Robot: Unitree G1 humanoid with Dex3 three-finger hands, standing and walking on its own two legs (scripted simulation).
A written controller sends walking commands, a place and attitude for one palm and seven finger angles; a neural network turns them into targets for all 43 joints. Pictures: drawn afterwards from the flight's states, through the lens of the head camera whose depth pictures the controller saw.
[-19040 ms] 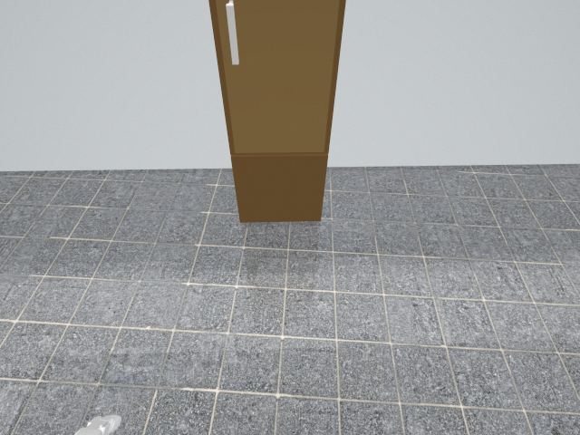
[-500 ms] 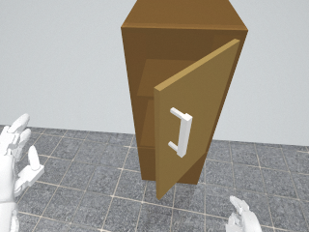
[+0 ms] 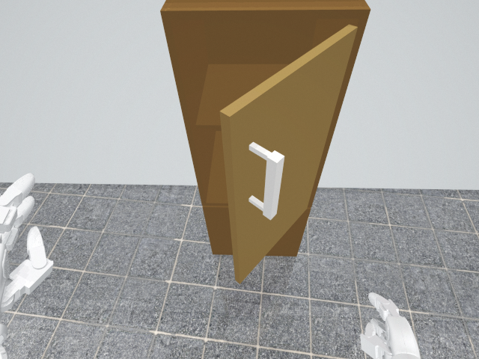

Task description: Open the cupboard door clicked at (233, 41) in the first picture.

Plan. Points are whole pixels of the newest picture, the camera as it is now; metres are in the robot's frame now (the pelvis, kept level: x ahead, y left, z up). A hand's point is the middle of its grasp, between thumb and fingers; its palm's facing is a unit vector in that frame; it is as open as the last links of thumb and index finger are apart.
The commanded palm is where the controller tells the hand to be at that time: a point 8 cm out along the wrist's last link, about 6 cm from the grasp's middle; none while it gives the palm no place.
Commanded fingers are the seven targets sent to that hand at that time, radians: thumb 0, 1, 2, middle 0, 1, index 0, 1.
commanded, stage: step back with the hand held close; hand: left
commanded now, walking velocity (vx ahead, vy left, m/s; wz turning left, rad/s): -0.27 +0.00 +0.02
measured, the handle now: (263, 183) +0.38 -0.01 +0.09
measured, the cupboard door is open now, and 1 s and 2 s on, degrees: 50 50 50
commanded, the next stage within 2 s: stop stepping back and stand still in 0.74 s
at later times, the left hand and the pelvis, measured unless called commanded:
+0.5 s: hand out of the picture +0.08 +0.30 +0.15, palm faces +0.49 -0.73 -0.48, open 7.4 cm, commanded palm +0.02 +0.34 +0.17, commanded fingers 0.00 0.90 0.90 -0.20 -0.30 -0.20 -0.30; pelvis -0.09 +0.02 -0.02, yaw +5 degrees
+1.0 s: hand out of the picture -0.01 +0.29 +0.18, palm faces +0.39 -0.81 -0.44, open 7.4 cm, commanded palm -0.09 +0.34 +0.17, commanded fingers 0.00 0.90 0.90 -0.20 -0.30 -0.20 -0.30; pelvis -0.22 +0.03 -0.01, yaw +2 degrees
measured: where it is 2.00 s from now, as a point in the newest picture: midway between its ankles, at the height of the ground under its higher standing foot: outside the picture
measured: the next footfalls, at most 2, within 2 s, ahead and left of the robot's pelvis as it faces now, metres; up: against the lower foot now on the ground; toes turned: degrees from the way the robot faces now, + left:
left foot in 0.62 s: +0.00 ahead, +0.12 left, +0.00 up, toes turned +5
right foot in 1.04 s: -0.34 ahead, -0.05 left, +0.00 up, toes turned -2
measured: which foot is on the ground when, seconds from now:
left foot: down 0.00-0.50, up 0.52-0.60, down 0.62-1.00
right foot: down 0.00-0.62, up 0.64-1.00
